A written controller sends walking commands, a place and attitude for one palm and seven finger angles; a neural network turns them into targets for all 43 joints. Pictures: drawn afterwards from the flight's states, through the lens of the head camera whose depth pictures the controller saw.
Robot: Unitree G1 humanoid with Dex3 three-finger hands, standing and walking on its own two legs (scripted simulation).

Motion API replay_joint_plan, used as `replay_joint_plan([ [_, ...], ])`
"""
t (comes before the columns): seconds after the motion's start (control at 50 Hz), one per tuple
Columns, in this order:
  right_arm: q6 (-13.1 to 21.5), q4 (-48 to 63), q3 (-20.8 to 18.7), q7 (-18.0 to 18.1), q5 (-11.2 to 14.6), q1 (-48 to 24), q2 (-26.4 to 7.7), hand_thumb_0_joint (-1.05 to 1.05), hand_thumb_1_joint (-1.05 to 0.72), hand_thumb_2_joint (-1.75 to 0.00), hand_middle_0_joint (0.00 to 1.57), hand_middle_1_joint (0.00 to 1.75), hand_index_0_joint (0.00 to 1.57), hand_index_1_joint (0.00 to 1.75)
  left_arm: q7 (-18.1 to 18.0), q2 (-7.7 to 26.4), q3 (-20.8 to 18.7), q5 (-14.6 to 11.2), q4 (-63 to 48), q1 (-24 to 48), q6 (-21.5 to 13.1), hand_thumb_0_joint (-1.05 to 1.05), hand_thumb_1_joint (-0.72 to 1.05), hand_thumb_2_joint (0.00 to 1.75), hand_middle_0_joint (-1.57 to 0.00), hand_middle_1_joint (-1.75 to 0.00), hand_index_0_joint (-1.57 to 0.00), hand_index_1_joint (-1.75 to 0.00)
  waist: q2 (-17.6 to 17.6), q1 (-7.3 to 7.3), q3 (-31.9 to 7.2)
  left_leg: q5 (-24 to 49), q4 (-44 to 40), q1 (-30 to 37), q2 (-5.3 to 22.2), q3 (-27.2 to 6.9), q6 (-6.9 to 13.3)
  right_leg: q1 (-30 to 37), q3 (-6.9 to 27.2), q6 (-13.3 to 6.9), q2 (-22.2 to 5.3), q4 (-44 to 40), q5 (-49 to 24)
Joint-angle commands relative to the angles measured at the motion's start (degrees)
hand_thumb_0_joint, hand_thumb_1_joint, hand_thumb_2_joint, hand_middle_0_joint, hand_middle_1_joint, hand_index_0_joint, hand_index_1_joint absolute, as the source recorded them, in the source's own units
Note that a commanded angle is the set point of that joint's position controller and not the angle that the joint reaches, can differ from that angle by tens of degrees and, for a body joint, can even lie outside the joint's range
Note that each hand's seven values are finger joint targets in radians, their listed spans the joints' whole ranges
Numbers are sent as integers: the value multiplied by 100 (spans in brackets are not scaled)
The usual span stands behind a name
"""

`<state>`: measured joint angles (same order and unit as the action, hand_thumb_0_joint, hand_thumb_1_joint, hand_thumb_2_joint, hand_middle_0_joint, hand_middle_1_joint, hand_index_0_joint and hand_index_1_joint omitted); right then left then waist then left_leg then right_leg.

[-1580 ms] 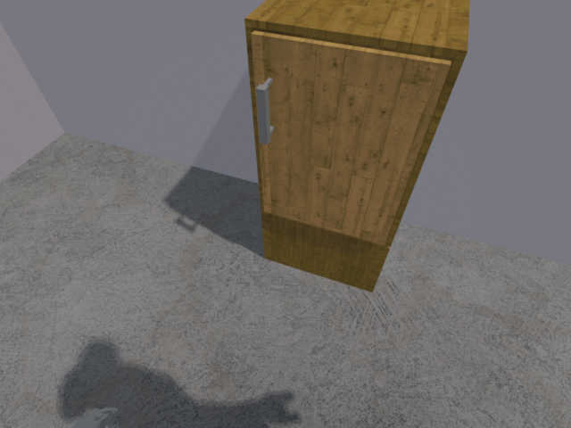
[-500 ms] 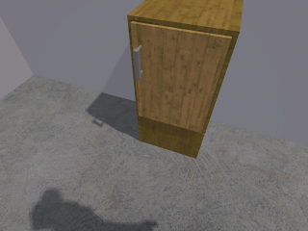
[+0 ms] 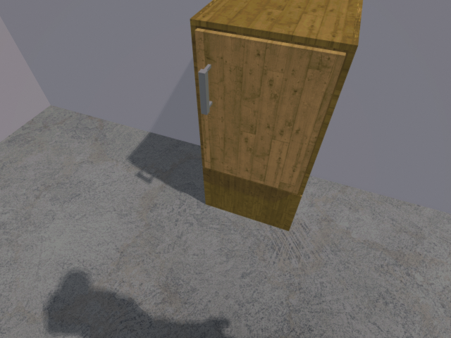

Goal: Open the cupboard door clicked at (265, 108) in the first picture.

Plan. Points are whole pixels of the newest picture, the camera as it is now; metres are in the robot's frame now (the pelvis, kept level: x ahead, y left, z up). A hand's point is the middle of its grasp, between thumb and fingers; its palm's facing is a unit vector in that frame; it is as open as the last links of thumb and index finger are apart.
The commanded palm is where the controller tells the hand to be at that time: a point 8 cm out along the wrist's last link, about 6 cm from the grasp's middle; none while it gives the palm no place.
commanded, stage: turn to face it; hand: left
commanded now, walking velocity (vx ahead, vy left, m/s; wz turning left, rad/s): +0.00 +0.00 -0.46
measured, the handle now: (206, 89) +0.83 +0.11 -0.02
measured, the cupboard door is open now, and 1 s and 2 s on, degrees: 0 0 0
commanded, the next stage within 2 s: take the last steps up to it in 0.62 s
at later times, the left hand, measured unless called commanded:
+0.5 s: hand out of the picture +0.05 +0.18 -0.18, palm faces -0.12 -0.97 -0.22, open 7.4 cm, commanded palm none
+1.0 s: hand out of the picture +0.05 +0.19 -0.17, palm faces -0.23 -0.95 -0.22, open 7.4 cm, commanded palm none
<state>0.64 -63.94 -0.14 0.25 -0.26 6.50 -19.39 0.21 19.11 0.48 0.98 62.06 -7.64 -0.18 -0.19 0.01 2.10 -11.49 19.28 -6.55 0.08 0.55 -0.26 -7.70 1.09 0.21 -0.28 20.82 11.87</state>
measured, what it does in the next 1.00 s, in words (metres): steps on the spot, turning right: left foot, then right foot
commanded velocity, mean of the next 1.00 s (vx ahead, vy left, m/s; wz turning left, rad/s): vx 0.09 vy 0.04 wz -0.21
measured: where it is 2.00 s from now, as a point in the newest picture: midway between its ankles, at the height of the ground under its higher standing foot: outside the picture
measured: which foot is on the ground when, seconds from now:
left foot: down 0.00-0.34, up 0.36-0.56, down 0.58-0.90, up 0.92-1.00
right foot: down 0.00-0.60, up 0.62-0.88, down 0.90-1.00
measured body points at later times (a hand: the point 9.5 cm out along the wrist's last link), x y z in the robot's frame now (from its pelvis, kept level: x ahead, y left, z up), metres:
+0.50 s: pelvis -0.03 +0.01 -0.01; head +0.01 +0.00 +0.43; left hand +0.06 +0.23 -0.16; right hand +0.00 -0.26 -0.17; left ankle -0.03 +0.13 -0.72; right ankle -0.01 -0.12 -0.75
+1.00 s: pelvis -0.03 +0.02 -0.01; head -0.04 +0.00 +0.44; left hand +0.06 +0.24 -0.15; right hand -0.12 -0.20 -0.18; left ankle -0.01 +0.13 -0.71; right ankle -0.09 -0.07 -0.75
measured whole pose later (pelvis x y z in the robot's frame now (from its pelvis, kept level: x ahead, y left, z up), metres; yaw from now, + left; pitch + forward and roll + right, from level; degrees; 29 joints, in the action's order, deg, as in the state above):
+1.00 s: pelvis -0.03 +0.02 -0.01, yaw -16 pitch -1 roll +0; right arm -2.0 -62.5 -2.7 -0.3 -1.5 20.4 -11.6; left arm -0.1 8.3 -1.7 1.8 58.0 -17.5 -1.2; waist -2.8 -0.1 -0.6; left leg -23.9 49.5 -20.8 2.4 4.7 -0.1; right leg -8.4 -4.1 -1.1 -1.1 27.1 18.0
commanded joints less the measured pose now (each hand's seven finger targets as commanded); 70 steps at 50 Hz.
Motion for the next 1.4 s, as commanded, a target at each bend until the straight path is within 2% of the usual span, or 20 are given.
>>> replay_joint_plan([
  [0.0,148,360,-219,101,-28,-124,-1100,0,-90,-90,20,30,20,30,-84,1143,-293,-27,-394,230,-112,0,90,90,-20,-30,-20,-30,37,-20,-446,1103,-84,250,748,-404,130,-83,609,-206,-603,-120,-1400],
  [0.26,-96,994,-424,176,-49,172,-506,0,-90,-90,20,30,20,30,-52,387,-383,44,-945,-564,198,0,90,90,-20,-30,-20,-30,-221,74,-373,473,725,-343,1142,-52,273,-995,718,-135,-168,1314,-1194],
  [0.36,-140,1200,-385,166,-7,63,3,0,-90,-90,20,30,20,30,-181,709,-560,53,-1008,-968,139,0,90,90,-20,-30,-20,-30,1302,319,-431,-1999,3285,-1882,133,-3,-134,-250,3025,-1297,-1511,-152,-1918],
  [0.52,-28,923,-370,222,22,1109,290,0,-90,-90,20,30,20,30,-179,344,-607,17,-1211,-433,206,0,90,90,-20,-30,-20,-30,757,-210,-635,-450,797,-32,29,107,-90,-1234,2053,-610,-649,394,-906],
  [0.56,38,1007,-475,230,-77,1209,-305,0,-90,-90,20,30,20,30,-93,-141,-523,-12,-1398,-349,245,0,90,90,-20,-30,-20,-30,-1030,-269,-242,-748,-342,321,1534,-1621,495,-2546,965,-96,421,1708,821],
  [0.6,28,1192,-471,230,-107,763,-328,0,-90,-90,20,30,20,30,-100,-48,-603,69,-1342,-319,292,0,90,90,-20,-30,-20,-30,-1338,-125,39,-906,-880,-941,2363,-2203,1122,-2270,479,117,217,3656,1673],
  [0.68,43,1168,-372,239,-132,491,-67,0,-90,-90,20,30,20,30,15,-327,-554,54,-1031,-664,316,0,90,90,-20,-30,-20,-30,-803,97,79,246,-420,-755,1517,-600,890,-2028,22,201,-2,3755,1152],
  [0.78,35,709,-398,173,-177,1361,-124,0,-90,-90,20,30,20,30,39,-573,-368,74,-999,-436,169,0,90,90,-20,-30,-20,-30,-923,-242,-60,-472,-406,-290,1551,-662,943,-1242,-544,37,23,1947,1507],
  [0.84,19,543,-357,112,-122,1411,4,0,-90,-90,20,30,20,30,29,-584,-345,69,-696,-1004,33,0,90,90,-20,-30,-20,-30,-566,55,-18,-1403,66,-847,1197,-397,616,-31,-656,-71,36,274,684],
  [0.86,40,550,-322,76,-81,1367,204,0,-90,-90,20,30,20,30,-13,-350,-390,76,-542,-1345,-27,0,90,90,-20,-30,-20,-30,-71,223,-11,-1730,708,-1600,919,-73,404,758,-117,-218,-420,-141,898],
  [0.88,71,728,-249,42,-40,1215,493,0,-90,-90,20,30,20,30,-76,130,-499,114,-409,-1765,-78,0,90,90,-20,-30,-20,-30,1212,407,114,-2027,2001,-2896,272,619,90,1416,1618,-711,-1630,-802,1810],
  [0.9,51,985,-293,-12,-129,683,292,0,-90,-90,20,30,20,30,-120,469,-575,49,-323,-2171,-101,0,90,90,-20,-30,-20,-30,1337,659,240,-2234,2972,-3395,292,487,7,1103,2655,-1175,-2492,-1395,2517],
  [0.92,33,1022,-336,-40,-164,392,226,0,-90,-90,20,30,20,30,-151,393,-584,34,-283,-2122,-157,0,90,90,-20,-30,-20,-30,1332,639,525,-1743,3486,-3504,432,81,36,654,2770,-1254,-2383,-1534,2623],
  [1.02,-40,697,-386,-188,-163,1037,539,0,-90,-90,20,30,20,30,-156,-196,-443,45,-361,-1516,-347,0,90,90,-20,-30,-20,-30,721,45,688,-169,3884,-3086,654,199,-137,-54,709,-777,-1738,-1383,912],
  [1.22,95,1067,-361,-316,-74,542,727,0,-90,-90,20,30,20,30,-164,-47,-540,140,-22,-1813,-376,0,90,90,-20,-30,-20,-30,1062,109,692,-316,2018,-1899,513,607,23,-340,-9,-597,-1729,-857,267],
  [1.26,175,801,-390,-236,-110,1338,567,0,-90,-90,20,30,20,30,-156,-66,-558,115,6,-1762,-324,0,90,90,-20,-30,-20,-30,690,-251,294,-198,1262,-467,237,824,92,-664,-378,-433,-1402,274,-285],
  [1.28,218,531,-469,-136,-152,2235,169,0,-90,-90,20,30,20,30,-123,-288,-517,85,12,-1903,-303,0,90,90,-20,-30,-20,-30,-169,-557,-333,-266,965,708,380,652,174,-882,-701,-314,-1045,1732,-581],
  [1.3,251,408,-635,-37,-203,2836,-573,0,-90,-90,20,30,20,30,-80,-658,-476,6,-126,-2091,-254,0,90,90,-20,-30,-20,-30,-1932,-649,-851,-521,374,1558,1860,-1440,563,-2163,-1110,-37,-229,3647,1600],
  [1.32,194,349,-604,25,-153,3031,-660,0,-90,-90,20,30,20,30,-77,-706,-452,11,-376,-1668,-261,0,90,90,-20,-30,-20,-30,-1951,-713,-895,-1041,-502,1296,2335,-2481,924,-2695,-551,-156,-28,4823,2362],
  [1.38,290,559,-363,117,-131,1713,227,0,-90,-90,20,30,20,30,-6,-708,-467,57,-348,-1125,-273,0,90,90,-20,-30,-20,-30,-778,-338,-103,-821,-652,-72,2008,-1479,999,-3001,-197,-233,-719,5464,996],
])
